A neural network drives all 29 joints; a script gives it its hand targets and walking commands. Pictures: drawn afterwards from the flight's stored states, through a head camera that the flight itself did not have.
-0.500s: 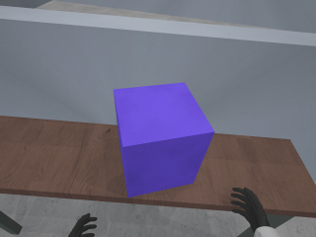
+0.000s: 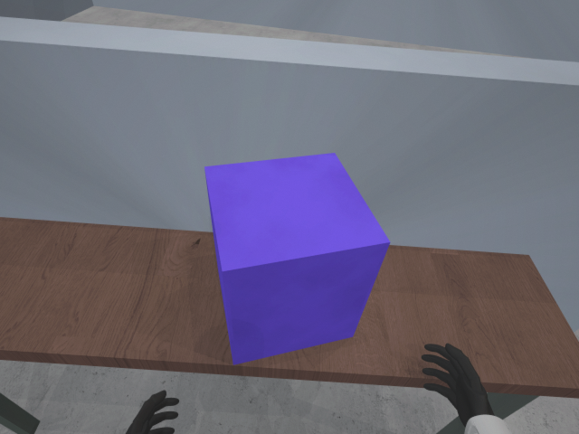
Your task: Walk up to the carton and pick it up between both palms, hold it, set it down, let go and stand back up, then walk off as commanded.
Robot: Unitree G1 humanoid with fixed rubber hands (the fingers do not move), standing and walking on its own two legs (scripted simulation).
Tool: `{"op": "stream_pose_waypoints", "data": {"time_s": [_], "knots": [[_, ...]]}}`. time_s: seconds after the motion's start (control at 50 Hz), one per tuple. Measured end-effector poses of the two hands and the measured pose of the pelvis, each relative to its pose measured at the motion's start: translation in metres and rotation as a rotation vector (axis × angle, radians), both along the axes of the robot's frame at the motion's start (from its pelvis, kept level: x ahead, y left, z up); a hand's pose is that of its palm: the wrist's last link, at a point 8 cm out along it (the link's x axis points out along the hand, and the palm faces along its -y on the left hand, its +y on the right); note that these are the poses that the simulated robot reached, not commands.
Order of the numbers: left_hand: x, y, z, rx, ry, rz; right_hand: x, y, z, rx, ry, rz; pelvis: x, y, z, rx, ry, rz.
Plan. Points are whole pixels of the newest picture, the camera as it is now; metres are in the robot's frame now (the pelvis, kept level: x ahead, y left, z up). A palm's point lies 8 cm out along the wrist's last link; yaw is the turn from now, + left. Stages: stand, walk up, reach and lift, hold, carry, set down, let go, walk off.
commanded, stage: stand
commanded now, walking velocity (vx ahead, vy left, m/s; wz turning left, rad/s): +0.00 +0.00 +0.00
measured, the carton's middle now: (284, 258) +0.40 +0.05 +0.02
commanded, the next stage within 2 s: walk off in 0.64 s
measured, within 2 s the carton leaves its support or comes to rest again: neither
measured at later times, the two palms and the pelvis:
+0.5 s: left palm out of the picture +0.08 +0.30 -0.10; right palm (471, 405) +0.21 -0.22 -0.03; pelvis -0.01 +0.01 -0.01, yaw +0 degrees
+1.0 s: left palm out of the picture +0.04 +0.31 -0.11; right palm (472, 406) +0.21 -0.22 -0.03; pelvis -0.02 +0.00 -0.01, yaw +0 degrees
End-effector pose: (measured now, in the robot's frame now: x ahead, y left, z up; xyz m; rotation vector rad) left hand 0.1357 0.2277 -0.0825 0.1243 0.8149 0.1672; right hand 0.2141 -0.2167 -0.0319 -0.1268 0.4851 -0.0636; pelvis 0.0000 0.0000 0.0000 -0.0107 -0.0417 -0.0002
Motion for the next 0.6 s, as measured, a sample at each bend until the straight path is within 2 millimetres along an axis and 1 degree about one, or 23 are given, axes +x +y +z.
{"op": "stream_pose_waypoints", "data": {"time_s": [0.06,0.2,0.28,0.36,0.6], "knots": [[-0.004,0.009,-0.001,0.031,-0.011,-0.010,0.002,0.001,0.001,-0.047,0.010,0.042,-0.001,0.000,-0.001,0.000,-0.005,0.000],[-0.033,0.053,-0.007,0.137,0.071,-0.033,0.001,0.002,0.001,-0.061,0.003,0.041,-0.005,0.005,-0.003,-0.004,-0.024,-0.001],[-0.045,0.070,-0.007,0.170,0.105,-0.035,0.000,0.002,0.001,-0.064,-0.005,0.038,-0.008,0.008,-0.004,-0.008,-0.031,-0.001],[-0.051,0.076,-0.009,0.179,0.127,-0.033,0.000,0.002,0.000,-0.065,-0.007,0.042,-0.008,0.010,-0.005,-0.010,-0.035,-0.001],[-0.063,0.076,-0.017,0.168,0.178,-0.027,0.001,0.000,0.001,-0.064,-0.001,0.068,-0.008,0.009,-0.005,-0.009,-0.036,-0.001]]}}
